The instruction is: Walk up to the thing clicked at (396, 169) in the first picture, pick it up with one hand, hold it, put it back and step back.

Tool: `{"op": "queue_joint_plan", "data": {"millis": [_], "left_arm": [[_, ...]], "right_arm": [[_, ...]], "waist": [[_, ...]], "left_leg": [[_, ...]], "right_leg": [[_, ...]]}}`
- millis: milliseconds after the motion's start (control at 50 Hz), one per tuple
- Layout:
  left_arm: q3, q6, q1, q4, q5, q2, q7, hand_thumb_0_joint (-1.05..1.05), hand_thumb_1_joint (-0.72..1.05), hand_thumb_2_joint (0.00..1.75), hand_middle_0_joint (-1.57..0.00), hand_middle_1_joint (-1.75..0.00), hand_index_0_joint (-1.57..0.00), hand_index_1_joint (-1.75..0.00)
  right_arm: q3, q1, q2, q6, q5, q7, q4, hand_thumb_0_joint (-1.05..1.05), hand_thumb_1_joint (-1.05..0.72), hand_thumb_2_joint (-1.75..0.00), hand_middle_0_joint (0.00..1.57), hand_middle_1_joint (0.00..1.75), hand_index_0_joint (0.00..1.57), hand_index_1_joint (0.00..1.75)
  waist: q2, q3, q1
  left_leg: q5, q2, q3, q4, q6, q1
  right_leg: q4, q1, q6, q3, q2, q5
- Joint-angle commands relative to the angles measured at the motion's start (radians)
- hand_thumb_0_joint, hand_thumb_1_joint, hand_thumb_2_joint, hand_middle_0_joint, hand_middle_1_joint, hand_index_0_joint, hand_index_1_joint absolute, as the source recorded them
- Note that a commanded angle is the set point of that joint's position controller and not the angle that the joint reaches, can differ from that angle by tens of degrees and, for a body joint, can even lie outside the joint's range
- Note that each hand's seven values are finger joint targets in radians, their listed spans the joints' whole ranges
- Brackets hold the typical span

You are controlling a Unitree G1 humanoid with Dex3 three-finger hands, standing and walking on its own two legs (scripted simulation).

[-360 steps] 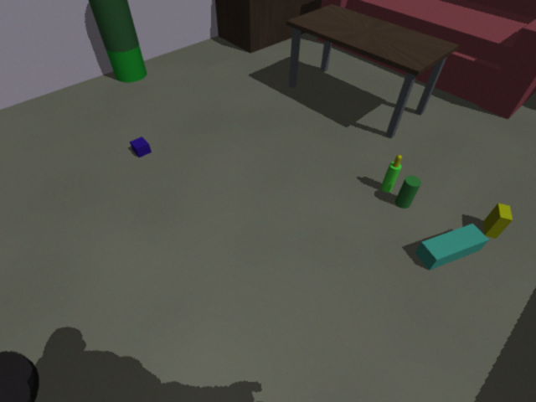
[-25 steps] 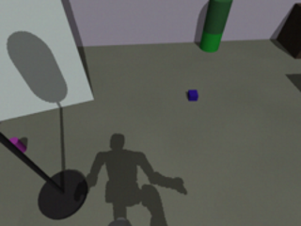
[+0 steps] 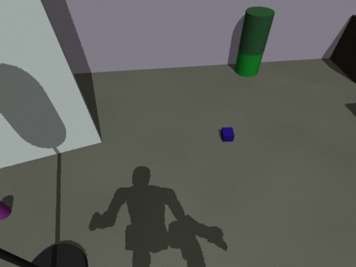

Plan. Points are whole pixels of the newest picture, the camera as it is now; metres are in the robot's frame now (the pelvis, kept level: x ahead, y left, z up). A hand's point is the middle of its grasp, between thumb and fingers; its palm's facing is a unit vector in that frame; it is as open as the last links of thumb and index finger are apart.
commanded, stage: walk up
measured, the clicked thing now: out of the picture +0.02 -1.23 -0.64
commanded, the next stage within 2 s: stand in 1.80 s
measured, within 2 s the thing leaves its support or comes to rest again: neither
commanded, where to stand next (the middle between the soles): +0.29 +0.03 m, yaw +16 degrees
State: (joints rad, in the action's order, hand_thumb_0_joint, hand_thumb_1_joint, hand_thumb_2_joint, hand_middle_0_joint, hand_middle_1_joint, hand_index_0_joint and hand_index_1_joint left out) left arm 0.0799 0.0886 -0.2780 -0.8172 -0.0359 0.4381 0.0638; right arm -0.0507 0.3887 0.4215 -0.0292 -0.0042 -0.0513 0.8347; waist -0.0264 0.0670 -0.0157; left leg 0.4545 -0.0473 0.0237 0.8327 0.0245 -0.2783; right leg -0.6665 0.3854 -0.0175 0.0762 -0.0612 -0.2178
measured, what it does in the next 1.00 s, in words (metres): walks ahead, turning left: left foot, then right foot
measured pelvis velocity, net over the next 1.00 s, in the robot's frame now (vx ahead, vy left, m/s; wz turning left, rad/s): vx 0.22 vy -0.02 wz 0.34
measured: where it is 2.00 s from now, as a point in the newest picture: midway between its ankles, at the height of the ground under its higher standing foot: outside the picture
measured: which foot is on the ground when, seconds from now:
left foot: up 0.00-0.34, down 0.36-0.70, up 0.72-0.98, down 1.00-1.00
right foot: down 0.00-0.38, up 0.40-0.66, down 0.68-1.00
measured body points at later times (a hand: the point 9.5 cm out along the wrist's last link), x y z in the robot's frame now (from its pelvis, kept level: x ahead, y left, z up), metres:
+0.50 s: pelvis +0.16 +0.01 +0.01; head +0.17 +0.03 +0.45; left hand +0.14 +0.34 -0.12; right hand +0.30 -0.30 -0.08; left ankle +0.18 +0.14 -0.72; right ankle +0.15 -0.12 -0.66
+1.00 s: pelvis +0.22 -0.02 +0.00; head +0.26 -0.02 +0.44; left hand +0.19 +0.32 -0.10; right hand +0.39 -0.31 -0.13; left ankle +0.20 +0.10 -0.71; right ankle +0.34 -0.13 -0.72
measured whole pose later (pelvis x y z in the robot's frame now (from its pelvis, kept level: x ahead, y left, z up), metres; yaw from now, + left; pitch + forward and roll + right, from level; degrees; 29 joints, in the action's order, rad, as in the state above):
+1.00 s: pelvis +0.22 -0.02 +0.00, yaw +20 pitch -1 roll +1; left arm 0.04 0.03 -0.19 -0.89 -0.03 0.41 0.01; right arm -0.05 0.24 0.43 0.02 -0.02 -0.03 0.94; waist -0.02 0.10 0.03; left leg 0.44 -0.01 -0.02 0.75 0.02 -0.36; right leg -0.73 0.43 -0.01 0.15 -0.15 -0.26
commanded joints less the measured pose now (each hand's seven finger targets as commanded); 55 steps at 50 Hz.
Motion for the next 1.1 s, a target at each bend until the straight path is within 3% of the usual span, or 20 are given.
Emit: {"op": "queue_joint_plan", "data": {"millis": [0,80,240,320,340,360,380,460,600,640,660,680,700,760,880,960,980,1020,1040,1080], "left_arm": [[0.082,0.016,-0.073,0.073,0.02,0.304,-0.033,0.0,0.9,0.9,-0.2,-0.3,-0.2,-0.3],[0.066,0.02,-0.031,0.074,0.023,0.242,-0.032,0.0,0.9,0.9,-0.2,-0.3,-0.2,-0.3],[0.067,0.011,-0.031,0.092,0.018,0.254,-0.02,0.0,0.9,0.9,-0.2,-0.3,-0.2,-0.3],[0.041,-0.014,-0.049,0.089,0.017,0.21,-0.018,0.0,0.9,0.9,-0.2,-0.3,-0.2,-0.3],[0.026,-0.017,-0.077,0.088,0.021,0.165,-0.02,0.0,0.9,0.9,-0.2,-0.3,-0.2,-0.3],[0.009,-0.018,-0.08,0.108,0.026,0.094,-0.018,0.0,0.9,0.9,-0.2,-0.3,-0.2,-0.3],[0.031,-0.027,-0.056,0.094,0.031,0.196,-0.034,0.0,0.9,0.9,-0.2,-0.3,-0.2,-0.3],[0.035,-0.038,-0.072,0.03,0.033,0.201,-0.033,0.0,0.9,0.9,-0.2,-0.3,-0.2,-0.3],[0.036,-0.037,-0.105,-0.026,0.031,0.145,-0.039,0.0,0.9,0.9,-0.2,-0.3,-0.2,-0.3],[0.046,-0.021,-0.147,-0.058,0.021,0.168,-0.054,0.0,0.9,0.9,-0.2,-0.3,-0.2,-0.3],[0.057,-0.015,-0.136,-0.049,0.01,0.234,-0.06,0.0,0.9,0.9,-0.2,-0.3,-0.2,-0.3],[0.053,-0.009,-0.058,-0.007,0.008,0.277,-0.064,0.0,0.9,0.9,-0.2,-0.3,-0.2,-0.3],[0.054,-0.017,-0.002,0.0,0.014,0.312,-0.065,0.0,0.9,0.9,-0.2,-0.3,-0.2,-0.3],[0.042,-0.022,0.058,-0.005,0.012,0.27,-0.074,0.0,0.9,0.9,-0.2,-0.3,-0.2,-0.3],[0.053,-0.031,0.046,-0.022,0.005,0.278,-0.078,0.0,0.9,0.9,-0.2,-0.3,-0.2,-0.3],[0.032,-0.048,0.13,-0.018,0.019,0.253,-0.076,0.0,0.9,0.9,-0.2,-0.3,-0.2,-0.3],[0.015,-0.053,0.123,-0.022,0.021,0.216,-0.076,0.0,0.9,0.9,-0.2,-0.3,-0.2,-0.3],[-0.001,-0.065,0.141,-0.038,0.04,0.16,-0.078,0.0,0.9,0.9,-0.2,-0.3,-0.2,-0.3],[0.013,-0.066,0.149,-0.057,0.032,0.21,-0.082,0.0,0.9,0.9,-0.2,-0.3,-0.2,-0.3],[-0.002,-0.057,0.108,-0.087,0.043,0.159,-0.076,0.0,0.9,0.9,-0.2,-0.3,-0.2,-0.3]], "right_arm": [[-0.067,-0.063,0.242,-0.034,0.001,0.023,-0.088,0.0,-0.9,-0.9,0.2,0.3,0.2,0.3],[-0.063,0.021,0.204,-0.035,-0.004,0.0,-0.018,0.0,-0.9,-0.9,0.2,0.3,0.2,0.3],[-0.064,-0.091,0.162,-0.04,-0.01,-0.023,-0.058,0.0,-0.9,-0.9,0.2,0.3,0.2,0.3],[-0.085,0.025,0.205,-0.058,-0.01,0.001,-0.021,0.0,-0.9,-0.9,0.2,0.3,0.2,0.3],[-0.103,0.116,0.259,-0.066,-0.013,0.018,-0.007,0.0,-0.9,-0.9,0.2,0.3,0.2,0.3],[-0.12,0.152,0.353,-0.071,-0.023,0.035,-0.034,0.0,-0.9,-0.9,0.2,0.3,0.2,0.3],[-0.129,0.142,0.385,-0.071,0.007,0.034,-0.056,0.0,-0.9,-0.9,0.2,0.3,0.2,0.3],[-0.084,0.022,0.272,-0.076,0.016,0.049,-0.081,0.0,-0.9,-0.9,0.2,0.3,0.2,0.3],[-0.056,-0.119,0.248,-0.05,0.0,0.052,-0.102,0.0,-0.9,-0.9,0.2,0.3,0.2,0.3],[-0.032,-0.131,0.182,-0.03,0.017,0.056,-0.102,0.0,-0.9,-0.9,0.2,0.3,0.2,0.3],[-0.013,-0.111,0.118,-0.022,0.024,0.06,-0.105,0.0,-0.9,-0.9,0.2,0.3,0.2,0.3],[0.002,-0.063,0.085,-0.005,0.019,0.067,-0.096,0.0,-0.9,-0.9,0.2,0.3,0.2,0.3],[-0.035,-0.079,0.173,0.011,0.017,0.078,-0.064,0.0,-0.9,-0.9,0.2,0.3,0.2,0.3],[-0.051,-0.064,0.206,0.022,0.008,0.071,-0.006,0.0,-0.9,-0.9,0.2,0.3,0.2,0.3],[-0.048,-0.12,0.191,0.028,-0.017,0.045,0.035,0.0,-0.9,-0.9,0.2,0.3,0.2,0.3],[-0.056,-0.062,0.188,0.02,-0.021,0.038,0.082,0.0,-0.9,-0.9,0.2,0.3,0.2,0.3],[-0.06,-0.048,0.198,0.014,-0.026,0.042,0.094,0.0,-0.9,-0.9,0.2,0.3,0.2,0.3],[-0.077,-0.167,0.326,0.01,-0.028,0.045,0.052,0.0,-0.9,-0.9,0.2,0.3,0.2,0.3],[-0.075,-0.201,0.314,0.011,-0.026,0.045,0.045,0.0,-0.9,-0.9,0.2,0.3,0.2,0.3],[-0.042,-0.241,0.236,0.002,-0.027,0.057,0.053,0.0,-0.9,-0.9,0.2,0.3,0.2,0.3]], "waist": [[0.13,0.041,0.085],[0.187,0.013,0.049],[0.156,-0.008,0.069],[0.003,-0.073,-0.009],[-0.141,-0.134,-0.062],[-0.318,-0.114,-0.061],[-0.183,-0.123,-0.066],[-0.071,-0.029,0.008],[-0.145,-0.036,0.057],[-0.041,-0.096,0.088],[0.165,-0.101,0.089],[0.215,-0.067,0.046],[0.194,-0.058,0.055],[0.21,-0.021,0.037],[0.221,-0.084,0.062],[0.161,-0.128,0.001],[0.113,-0.144,-0.012],[-0.198,-0.05,0.001],[-0.129,-0.003,-0.002],[-0.086,-0.005,0.033]], "left_leg": [[-0.054,-0.018,0.088,0.311,0.014,-0.436],[-0.146,-0.049,0.037,0.143,-0.017,-0.322],[-0.264,-0.028,-0.091,-0.184,-0.015,-0.136],[-0.225,0.04,-0.129,-0.298,0.021,0.165],[-0.1,-0.022,0.021,-0.376,0.072,0.305],[-0.127,-0.276,0.497,-0.469,0.168,0.412],[-0.146,-0.404,0.697,-0.534,0.289,0.344],[-0.456,-0.245,0.269,-0.441,0.218,0.133],[-0.562,-0.166,0.078,-0.321,0.185,-0.141],[-0.389,-0.076,0.033,-0.135,0.095,-0.198],[-0.179,0.035,-0.033,0.025,0.044,-0.255],[0.11,0.086,0.014,0.121,0.008,-0.26],[0.195,0.063,0.062,0.211,0.013,-0.207],[0.075,0.022,0.065,0.21,0.009,-0.253],[0.064,0.015,-0.018,0.015,-0.001,-0.206],[-0.093,0.063,-0.081,-0.215,0.012,0.021],[-0.091,0.049,-0.038,-0.299,0.026,0.091],[0.251,-0.244,0.48,-0.545,0.182,-0.047],[0.2,-0.254,0.454,-0.537,0.22,-0.118],[-0.19,-0.174,0.288,-0.428,0.174,-0.033]], "right_leg": [[0.5,-0.227,-0.205,-0.543,-0.364,-0.545],[0.458,-0.209,-0.197,-0.212,-0.259,-0.202],[0.387,-0.175,-0.179,-0.043,-0.248,-0.138],[0.071,-0.063,-0.119,0.055,-0.195,-0.028],[-0.213,0.019,-0.08,0.09,-0.129,0.056],[-0.442,0.308,-0.013,0.078,0.02,-0.28],[-0.499,0.327,-0.026,-0.038,-0.01,-0.352],[-0.404,0.217,-0.021,-0.109,-0.106,-0.21],[-0.066,-0.1,0.0,0.015,-0.02,-0.002],[0.077,-0.26,-0.02,0.001,0.01,0.136],[0.201,-0.257,-0.054,-0.186,-0.132,0.12],[0.36,-0.138,-0.134,-0.484,-0.362,-0.027],[0.386,-0.043,-0.232,-0.534,-0.409,-0.199],[0.345,-0.069,-0.172,-0.371,-0.293,-0.282],[0.275,-0.132,-0.201,-0.276,-0.314,-0.142],[0.162,-0.004,-0.144,-0.15,-0.264,-0.158],[0.075,0.043,-0.108,-0.109,-0.238,-0.194],[-0.167,0.176,-0.007,0.016,-0.003,-0.365],[-0.224,0.123,-0.009,-0.059,-0.036,-0.367],[-0.148,0.104,-0.003,-0.069,-0.029,-0.278]]}}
